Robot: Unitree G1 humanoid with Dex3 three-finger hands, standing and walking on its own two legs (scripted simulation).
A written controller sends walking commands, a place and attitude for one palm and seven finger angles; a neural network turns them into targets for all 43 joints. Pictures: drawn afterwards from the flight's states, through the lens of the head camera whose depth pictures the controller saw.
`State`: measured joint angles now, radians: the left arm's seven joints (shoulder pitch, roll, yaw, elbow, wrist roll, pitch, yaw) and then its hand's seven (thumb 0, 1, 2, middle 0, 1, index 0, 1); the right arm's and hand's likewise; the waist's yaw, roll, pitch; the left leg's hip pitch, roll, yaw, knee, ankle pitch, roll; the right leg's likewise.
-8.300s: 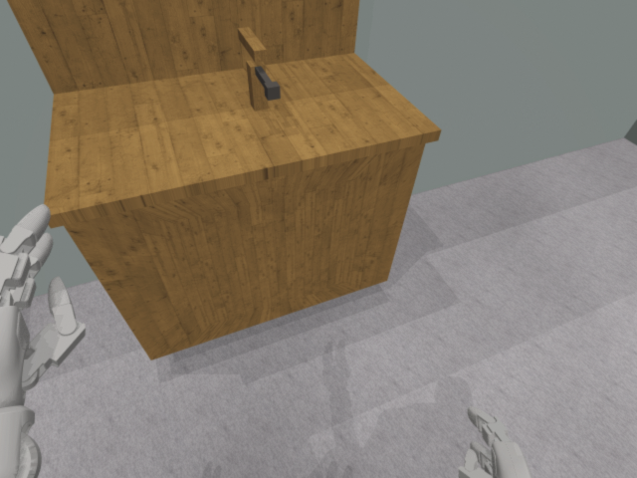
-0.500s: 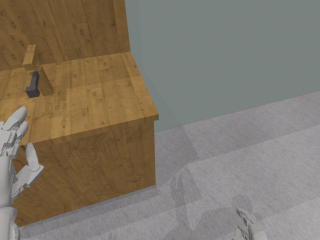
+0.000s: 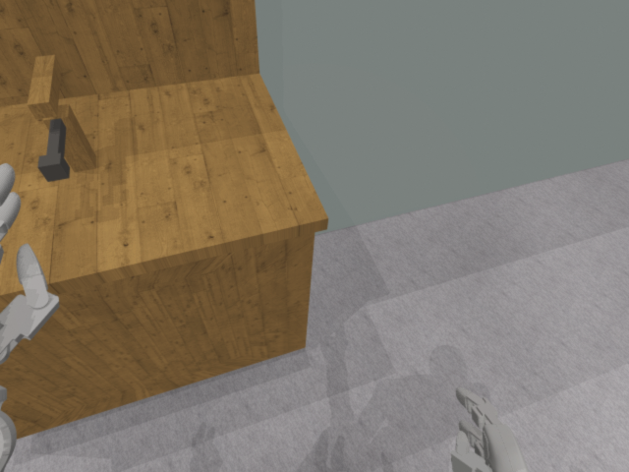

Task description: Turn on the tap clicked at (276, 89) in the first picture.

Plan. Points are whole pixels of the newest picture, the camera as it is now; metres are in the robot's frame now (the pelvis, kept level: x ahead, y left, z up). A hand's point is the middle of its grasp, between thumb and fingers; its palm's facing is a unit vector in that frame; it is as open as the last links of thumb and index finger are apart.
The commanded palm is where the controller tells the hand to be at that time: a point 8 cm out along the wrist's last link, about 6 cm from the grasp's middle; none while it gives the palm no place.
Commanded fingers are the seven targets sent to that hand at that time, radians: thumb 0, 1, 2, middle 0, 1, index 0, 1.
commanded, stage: shuffle to correct the standing spot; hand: left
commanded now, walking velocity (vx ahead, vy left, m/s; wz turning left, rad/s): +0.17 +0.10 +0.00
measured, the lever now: (54, 167) +0.47 +0.41 +0.08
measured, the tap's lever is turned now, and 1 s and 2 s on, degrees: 0 0 0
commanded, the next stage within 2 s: come to a stop and stand still in 0.90 s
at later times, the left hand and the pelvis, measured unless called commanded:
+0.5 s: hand (57, 258) +0.27 +0.27 +0.16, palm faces +0.41 -0.83 -0.38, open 7.4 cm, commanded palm +0.22 +0.31 +0.18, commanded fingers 0.00 0.90 0.90 -0.20 -0.30 -0.20 -0.30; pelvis +0.05 +0.03 -0.02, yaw -1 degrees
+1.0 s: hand (5, 200) +0.33 +0.34 +0.18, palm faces +0.43 -0.80 -0.41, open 7.4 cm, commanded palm +0.26 +0.38 +0.18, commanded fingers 0.00 0.90 0.90 -0.20 -0.30 -0.20 -0.30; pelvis +0.10 +0.10 -0.02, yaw +0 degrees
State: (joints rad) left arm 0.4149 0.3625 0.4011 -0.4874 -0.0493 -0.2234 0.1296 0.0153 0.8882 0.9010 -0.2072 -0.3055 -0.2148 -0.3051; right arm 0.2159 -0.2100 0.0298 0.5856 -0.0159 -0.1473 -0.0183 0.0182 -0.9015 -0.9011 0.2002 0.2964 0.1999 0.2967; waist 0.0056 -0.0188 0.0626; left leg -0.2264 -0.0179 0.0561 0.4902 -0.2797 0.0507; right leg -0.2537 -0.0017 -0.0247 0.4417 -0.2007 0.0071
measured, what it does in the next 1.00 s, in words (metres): walks ahead: left foot, then right foot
